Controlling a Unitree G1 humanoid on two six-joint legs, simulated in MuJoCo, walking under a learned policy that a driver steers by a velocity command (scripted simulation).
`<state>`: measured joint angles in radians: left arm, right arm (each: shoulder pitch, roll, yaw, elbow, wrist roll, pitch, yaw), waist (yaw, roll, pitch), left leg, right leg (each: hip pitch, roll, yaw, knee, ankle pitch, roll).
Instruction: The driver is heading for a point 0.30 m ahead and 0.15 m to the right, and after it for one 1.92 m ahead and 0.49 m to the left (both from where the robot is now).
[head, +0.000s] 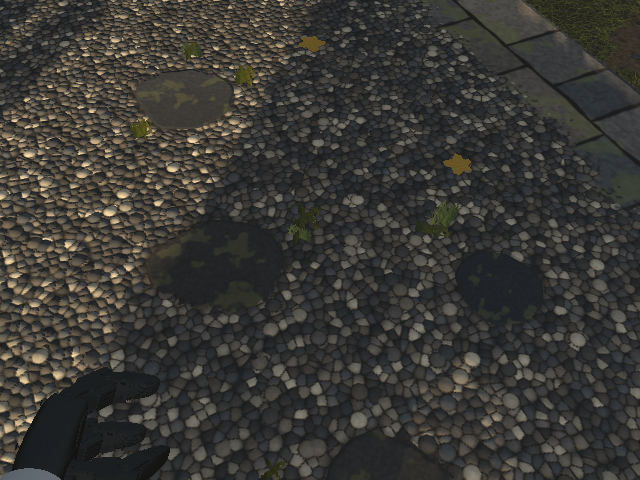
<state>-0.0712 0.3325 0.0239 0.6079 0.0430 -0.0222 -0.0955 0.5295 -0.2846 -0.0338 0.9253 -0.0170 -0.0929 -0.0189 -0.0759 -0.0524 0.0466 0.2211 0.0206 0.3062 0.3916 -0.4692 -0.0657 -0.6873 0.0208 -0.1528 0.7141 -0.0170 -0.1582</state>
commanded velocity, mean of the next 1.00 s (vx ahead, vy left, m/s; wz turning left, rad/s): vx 0.23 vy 0.00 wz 0.26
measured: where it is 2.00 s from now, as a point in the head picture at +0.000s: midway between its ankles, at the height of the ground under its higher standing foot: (76, 306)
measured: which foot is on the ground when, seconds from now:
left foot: down 0.00-0.02, up 0.04-0.42, down 0.44-0.92, up 0.94-1.00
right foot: up 0.00-0.00, down 0.02-0.46, up 0.48-0.90, down 0.92-1.00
